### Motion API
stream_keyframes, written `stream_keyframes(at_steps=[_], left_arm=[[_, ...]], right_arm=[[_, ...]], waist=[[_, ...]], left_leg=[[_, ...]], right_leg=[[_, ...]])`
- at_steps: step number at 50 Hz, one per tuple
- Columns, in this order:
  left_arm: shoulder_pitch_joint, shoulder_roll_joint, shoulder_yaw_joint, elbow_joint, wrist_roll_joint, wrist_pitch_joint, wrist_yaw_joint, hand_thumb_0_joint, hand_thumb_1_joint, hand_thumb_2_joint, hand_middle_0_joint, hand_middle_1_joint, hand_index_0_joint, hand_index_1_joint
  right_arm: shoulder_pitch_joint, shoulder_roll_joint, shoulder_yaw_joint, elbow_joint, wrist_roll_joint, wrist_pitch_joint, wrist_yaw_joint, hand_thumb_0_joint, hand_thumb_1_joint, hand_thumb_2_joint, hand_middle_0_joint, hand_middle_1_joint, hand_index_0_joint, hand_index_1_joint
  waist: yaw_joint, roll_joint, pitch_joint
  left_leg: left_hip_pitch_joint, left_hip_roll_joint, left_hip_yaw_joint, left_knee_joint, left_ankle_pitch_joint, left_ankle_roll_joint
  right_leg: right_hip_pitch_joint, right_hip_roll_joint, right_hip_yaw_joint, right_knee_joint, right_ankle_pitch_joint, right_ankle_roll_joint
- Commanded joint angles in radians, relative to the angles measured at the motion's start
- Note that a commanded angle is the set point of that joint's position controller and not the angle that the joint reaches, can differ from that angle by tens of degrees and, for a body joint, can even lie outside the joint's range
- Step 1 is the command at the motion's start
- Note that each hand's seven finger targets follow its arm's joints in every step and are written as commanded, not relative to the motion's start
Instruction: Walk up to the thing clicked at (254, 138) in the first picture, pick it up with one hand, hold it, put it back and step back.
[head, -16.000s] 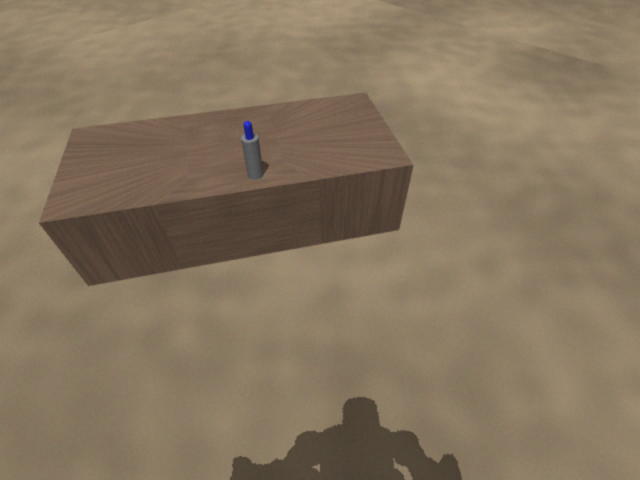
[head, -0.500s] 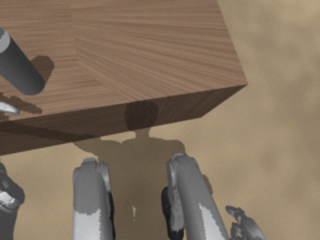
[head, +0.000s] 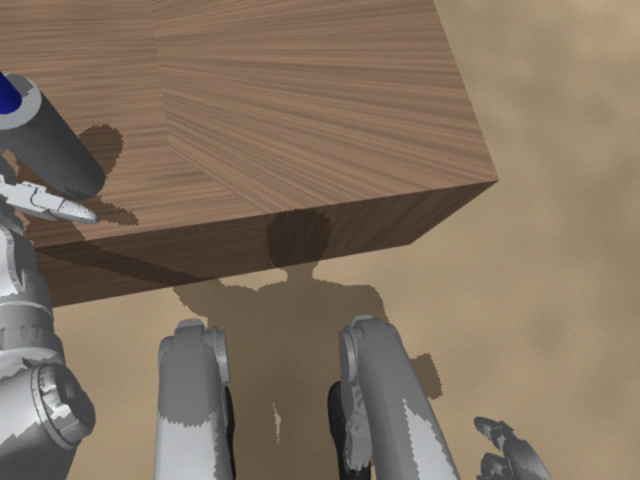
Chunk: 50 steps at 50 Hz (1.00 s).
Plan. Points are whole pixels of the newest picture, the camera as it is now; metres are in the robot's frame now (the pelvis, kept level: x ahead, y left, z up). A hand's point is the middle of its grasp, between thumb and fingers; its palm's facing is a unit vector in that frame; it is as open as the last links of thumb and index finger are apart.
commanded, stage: close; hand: left
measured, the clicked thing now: (34, 131) +0.49 +0.30 +0.01
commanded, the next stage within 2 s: settle in 1.20 s
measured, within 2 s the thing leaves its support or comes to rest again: leaves its support in 1.68 s
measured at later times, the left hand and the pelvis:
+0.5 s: hand (52, 154) +0.47 +0.28 +0.00, palm faces +0.31 -0.95 +0.01, open 16.1 cm; pelvis +0.00 +0.00 +0.00, yaw +0 degrees
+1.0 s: hand (56, 154) +0.48 +0.28 -0.01, palm faces +0.30 -0.95 -0.01, open 9.8 cm; pelvis +0.00 +0.00 -0.01, yaw +0 degrees
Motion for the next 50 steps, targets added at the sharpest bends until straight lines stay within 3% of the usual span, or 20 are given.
stream_keyframes(at_steps=[1,5,9,13,16,20,21,23,24,26,27,28,30,37,40,43,46,48,50], left_arm=[[-0.353,0.231,-0.019,-0.266,-0.006,-0.084,0.028,0.000,-0.611,0.013,-0.054,-0.024,-0.063,-0.015],[-0.254,0.213,-0.004,-0.236,-0.005,-0.081,0.051,0.000,-0.611,0.009,-0.063,-0.019,-0.069,-0.013],[-0.200,0.211,0.012,-0.219,-0.009,-0.084,0.055,0.000,-0.539,0.063,-0.196,-0.141,-0.208,-0.127],[-0.229,0.181,-0.010,-0.251,-0.014,-0.094,0.051,0.000,-0.533,0.070,-0.220,-0.164,-0.237,-0.145],[-0.254,0.169,-0.023,-0.262,-0.019,-0.105,0.042,0.000,-0.502,0.101,-0.267,-0.202,-0.284,-0.184],[-0.275,0.196,-0.019,-0.310,-0.018,-0.118,0.040,0.000,-0.457,0.144,-0.328,-0.252,-0.344,-0.235],[-0.261,0.214,0.001,-0.297,-0.018,-0.115,0.047,0.000,-0.460,0.155,-0.338,-0.266,-0.355,-0.248],[-0.261,0.183,-0.025,-0.290,-0.015,-0.111,0.050,0.000,-0.435,0.186,-0.365,-0.297,-0.382,-0.280],[-0.247,0.189,-0.010,-0.269,-0.015,-0.109,0.054,0.000,-0.398,0.217,-0.387,-0.322,-0.403,-0.305],[-0.224,0.174,-0.019,-0.262,-0.017,-0.104,0.051,0.000,-0.373,0.241,-0.426,-0.350,-0.442,-0.334],[-0.243,0.160,-0.038,-0.266,-0.015,-0.104,0.049,0.000,-0.354,0.266,-0.446,-0.381,-0.463,-0.363],[-0.207,0.168,-0.025,-0.243,-0.013,-0.099,0.055,0.000,-0.334,0.277,-0.464,-0.389,-0.480,-0.372],[-0.223,0.147,-0.042,-0.231,-0.014,-0.098,0.054,0.000,-0.309,0.283,-0.476,-0.398,-0.494,-0.379],[-0.249,0.184,-0.020,-0.238,-0.011,-0.120,0.058,0.000,-0.133,0.404,-0.610,-0.523,-0.628,-0.503],[-0.266,0.151,-0.052,-0.222,-0.007,-0.123,0.050,0.000,-0.072,0.476,-0.678,-0.595,-0.695,-0.576],[-0.272,0.192,-0.034,-0.224,-0.004,-0.124,0.046,0.000,0.003,0.536,-0.747,-0.656,-0.763,-0.637],[-0.269,0.150,-0.073,-0.195,0.004,-0.115,0.037,0.000,0.086,0.624,-0.844,-0.754,-0.861,-0.735],[-0.281,0.163,-0.061,-0.211,-0.001,-0.112,0.038,0.000,0.150,0.667,-0.896,-0.798,-0.912,-0.779],[-0.257,0.132,-0.071,-0.184,-0.014,-0.105,0.034,0.000,0.191,0.705,-0.952,-0.846,-0.969,-0.826]], right_arm=[[0.143,-0.184,-0.072,-0.027,-0.005,-0.012,-0.015,0.000,-0.906,-0.899,0.199,0.300,0.199,0.300],[0.135,-0.178,-0.073,-0.024,-0.006,-0.002,-0.009,0.000,-0.915,-0.902,0.199,0.300,0.199,0.300],[0.120,-0.174,-0.076,-0.034,-0.001,0.007,-0.005,0.000,-0.917,-0.898,0.200,0.299,0.200,0.299],[0.124,-0.169,-0.078,-0.037,-0.002,0.006,-0.004,0.000,-0.922,-0.898,0.200,0.299,0.200,0.299],[0.112,-0.166,-0.081,-0.040,0.001,0.005,-0.004,0.000,-0.925,-0.899,0.200,0.299,0.200,0.299],[0.104,-0.168,-0.080,-0.041,0.000,0.005,-0.007,0.000,-0.922,-0.898,0.200,0.299,0.200,0.299],[0.102,-0.166,-0.079,-0.043,0.001,0.007,-0.007,0.000,-0.923,-0.898,0.200,0.299,0.200,0.299],[0.099,-0.161,-0.076,-0.041,0.000,0.007,-0.009,0.000,-0.924,-0.898,0.200,0.299,0.200,0.299],[0.102,-0.163,-0.075,-0.040,0.002,0.007,-0.009,0.000,-0.921,-0.898,0.200,0.299,0.200,0.299],[0.100,-0.164,-0.077,-0.043,0.003,0.009,-0.012,0.000,-0.921,-0.898,0.200,0.299,0.200,0.299],[0.104,-0.162,-0.077,-0.044,0.004,0.009,-0.012,0.000,-0.922,-0.898,0.200,0.299,0.200,0.299],[0.097,-0.162,-0.078,-0.048,0.005,0.009,-0.013,0.000,-0.917,-0.896,0.200,0.299,0.200,0.299],[0.102,-0.165,-0.078,-0.045,0.006,0.006,-0.013,0.000,-0.919,-0.896,0.200,0.299,0.200,0.299],[0.100,-0.166,-0.073,-0.041,0.002,0.007,-0.011,0.000,-0.912,-0.894,0.200,0.299,0.200,0.299],[0.112,-0.167,-0.074,-0.032,-0.003,0.007,-0.007,0.000,-0.913,-0.895,0.200,0.299,0.200,0.299],[0.119,-0.173,-0.076,-0.032,-0.004,0.008,-0.004,0.000,-0.910,-0.894,0.200,0.299,0.200,0.299],[0.111,-0.171,-0.077,-0.035,-0.004,0.013,-0.005,0.000,-0.907,-0.893,0.200,0.299,0.199,0.299],[0.116,-0.172,-0.077,-0.031,-0.004,0.010,-0.005,0.000,-0.901,-0.892,0.200,0.299,0.199,0.299],[0.114,-0.173,-0.076,-0.040,-0.001,0.011,-0.004,0.000,-0.899,-0.891,0.200,0.299,0.199,0.299]], waist=[[0.015,0.293,-0.678],[0.027,0.228,-0.657],[0.030,0.169,-0.652],[0.010,0.125,-0.668],[0.007,0.159,-0.648],[0.029,0.206,-0.684],[0.041,0.200,-0.678],[0.030,0.203,-0.658],[0.025,0.190,-0.645],[0.033,0.190,-0.645],[0.015,0.186,-0.628],[0.032,0.171,-0.619],[0.013,0.161,-0.594],[0.025,0.179,-0.626],[0.001,0.188,-0.626],[0.023,0.196,-0.651],[0.008,0.199,-0.635],[0.013,0.195,-0.641],[0.007,0.170,-0.614]], left_leg=[[0.685,-0.006,0.006,-0.231,0.208,0.030],[0.629,-0.010,0.028,-0.206,0.264,0.043],[0.572,-0.010,0.035,-0.196,0.249,0.054],[0.534,-0.012,0.043,-0.181,0.257,0.063],[0.548,-0.012,0.037,-0.200,0.200,0.056],[0.603,-0.010,0.031,-0.215,0.194,0.047],[0.597,-0.011,0.035,-0.216,0.186,0.048],[0.586,-0.011,0.037,-0.219,0.172,0.048],[0.583,-0.010,0.028,-0.223,0.161,0.047],[0.594,-0.010,0.028,-0.225,0.163,0.047],[0.573,-0.011,0.028,-0.226,0.143,0.047],[0.549,-0.014,0.036,-0.228,0.135,0.049],[0.541,-0.011,0.029,-0.226,0.115,0.049],[0.558,-0.012,0.027,-0.208,0.158,0.048],[0.556,-0.010,0.032,-0.192,0.178,0.049],[0.562,-0.009,0.037,-0.183,0.182,0.048],[0.562,-0.009,0.031,-0.196,0.140,0.045],[0.552,-0.010,0.033,-0.185,0.151,0.045],[0.518,-0.013,0.035,-0.183,0.131,0.047]], right_leg=[[0.182,0.011,-0.020,-0.226,0.244,-0.058],[0.241,0.015,-0.015,-0.242,0.295,-0.050],[0.280,0.019,-0.011,-0.248,0.298,-0.045],[0.334,0.018,-0.002,-0.264,0.332,-0.036],[0.288,0.018,-0.006,-0.259,0.272,-0.043],[0.264,0.018,-0.008,-0.244,0.254,-0.051],[0.270,0.019,-0.004,-0.252,0.247,-0.050],[0.269,0.018,-0.003,-0.256,0.242,-0.050],[0.252,0.018,-0.009,-0.251,0.229,-0.050],[0.244,0.017,-0.008,-0.254,0.228,-0.051],[0.242,0.018,-0.010,-0.259,0.213,-0.050],[0.261,0.018,-0.006,-0.267,0.211,-0.050],[0.233,0.018,-0.010,-0.260,0.197,-0.050],[0.224,0.016,-0.013,-0.231,0.228,-0.051],[0.220,0.017,-0.016,-0.224,0.246,-0.049],[0.224,0.018,-0.014,-0.215,0.246,-0.050],[0.203,0.018,-0.018,-0.218,0.212,-0.052],[0.203,0.019,-0.018,-0.212,0.220,-0.051],[0.208,0.017,-0.021,-0.212,0.207,-0.049]])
